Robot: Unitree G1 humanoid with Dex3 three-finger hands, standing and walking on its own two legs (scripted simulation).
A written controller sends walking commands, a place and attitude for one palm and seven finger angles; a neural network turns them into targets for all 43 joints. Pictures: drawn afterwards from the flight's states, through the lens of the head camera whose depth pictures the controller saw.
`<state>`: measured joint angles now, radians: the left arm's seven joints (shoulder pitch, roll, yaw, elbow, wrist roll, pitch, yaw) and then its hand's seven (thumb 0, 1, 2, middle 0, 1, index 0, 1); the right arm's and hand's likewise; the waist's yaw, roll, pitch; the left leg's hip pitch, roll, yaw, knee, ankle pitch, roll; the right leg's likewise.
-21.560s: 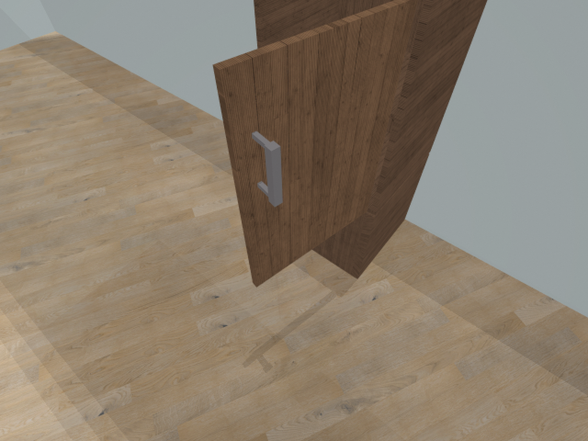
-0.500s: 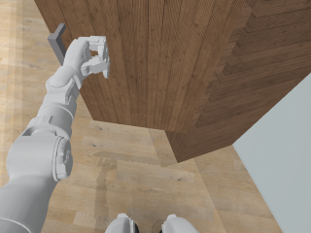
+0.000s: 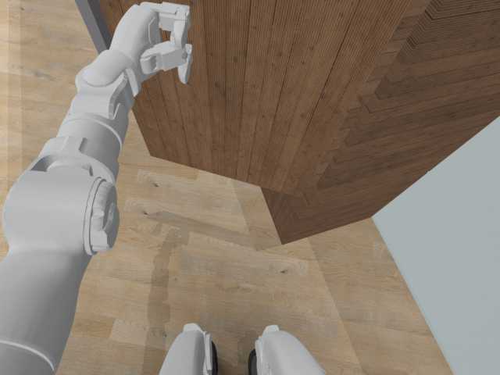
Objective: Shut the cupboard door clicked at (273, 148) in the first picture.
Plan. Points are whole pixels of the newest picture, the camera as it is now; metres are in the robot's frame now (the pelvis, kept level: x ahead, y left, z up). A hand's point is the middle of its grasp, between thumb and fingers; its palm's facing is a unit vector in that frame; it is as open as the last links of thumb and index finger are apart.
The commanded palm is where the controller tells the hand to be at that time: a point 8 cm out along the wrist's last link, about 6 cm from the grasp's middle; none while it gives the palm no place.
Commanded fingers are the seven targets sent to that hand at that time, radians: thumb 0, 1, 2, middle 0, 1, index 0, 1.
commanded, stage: pull the fist back off the door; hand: left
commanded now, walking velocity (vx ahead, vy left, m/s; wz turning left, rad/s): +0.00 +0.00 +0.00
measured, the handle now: (108, 28) +0.60 +0.15 +0.14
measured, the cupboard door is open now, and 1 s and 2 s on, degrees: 57 51 51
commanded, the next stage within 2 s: draw the hand back to the body in 0.86 s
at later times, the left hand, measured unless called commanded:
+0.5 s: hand (204, 50) +0.53 +0.01 +0.16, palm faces +0.01 -1.00 +0.03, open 3.1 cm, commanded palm +0.49 +0.06 +0.14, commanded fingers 0.00 0.90 0.90 -1.30 -1.50 -1.30 -1.50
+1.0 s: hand (217, 98) +0.47 +0.00 +0.14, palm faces -0.04 -1.00 -0.04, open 3.1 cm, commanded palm +0.44 +0.06 +0.14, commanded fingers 0.00 0.90 0.90 -1.30 -1.50 -1.30 -1.50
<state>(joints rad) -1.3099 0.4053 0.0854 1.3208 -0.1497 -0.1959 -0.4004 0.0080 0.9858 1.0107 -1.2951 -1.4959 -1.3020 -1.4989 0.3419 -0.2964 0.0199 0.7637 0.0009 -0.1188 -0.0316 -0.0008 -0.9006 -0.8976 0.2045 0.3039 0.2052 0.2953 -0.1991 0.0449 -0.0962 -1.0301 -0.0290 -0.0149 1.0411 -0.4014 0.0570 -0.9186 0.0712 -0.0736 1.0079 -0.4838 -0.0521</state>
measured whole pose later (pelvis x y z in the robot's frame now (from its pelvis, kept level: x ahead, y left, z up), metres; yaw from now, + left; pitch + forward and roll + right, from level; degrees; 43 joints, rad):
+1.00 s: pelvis +0.01 -0.02 +0.04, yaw +0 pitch +12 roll +0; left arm -0.84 0.05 0.06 1.05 -0.08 -0.24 0.18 0.01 0.90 0.90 -1.30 -1.50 -1.31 -1.50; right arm 0.28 -0.25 0.00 0.67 0.01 0.01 0.06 0.00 -0.90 -0.90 0.20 0.30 0.20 0.29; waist -0.09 0.04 -0.11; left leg -0.68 -0.03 0.01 0.83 -0.35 0.03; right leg -0.61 0.07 -0.03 0.84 -0.44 -0.07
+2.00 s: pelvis +0.02 +0.03 +0.08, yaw +0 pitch -4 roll -1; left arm 0.31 0.33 0.17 -0.30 -0.09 -0.01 0.06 0.01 0.90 0.90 -0.68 -0.82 -0.69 -0.82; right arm 0.19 -0.21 0.07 0.60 0.04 0.04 -0.04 0.01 -0.90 -0.90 0.20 0.30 0.21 0.30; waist 0.04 0.08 0.01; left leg -0.14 -0.08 0.02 0.40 -0.19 0.09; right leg -0.05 0.02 0.01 0.37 -0.26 -0.01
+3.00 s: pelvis +0.02 +0.02 +0.07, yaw -1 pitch +1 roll -1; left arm 0.55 0.42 0.35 -0.43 -0.09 -0.11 0.10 0.01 0.89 0.90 -0.21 -0.30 -0.22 -0.30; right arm 0.18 -0.27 -0.02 0.58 0.04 0.05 -0.07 0.01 -0.90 -0.90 0.20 0.30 0.20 0.30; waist 0.02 0.07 -0.02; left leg -0.29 -0.06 0.03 0.48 -0.22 0.08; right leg -0.20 0.04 0.01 0.46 -0.29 -0.01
